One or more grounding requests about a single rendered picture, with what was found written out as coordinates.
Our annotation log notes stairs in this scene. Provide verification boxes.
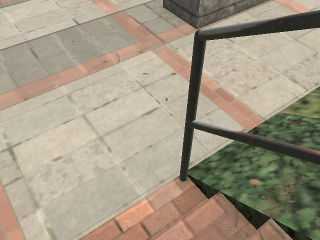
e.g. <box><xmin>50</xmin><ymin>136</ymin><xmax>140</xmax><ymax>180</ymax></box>
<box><xmin>79</xmin><ymin>176</ymin><xmax>293</xmax><ymax>240</ymax></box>

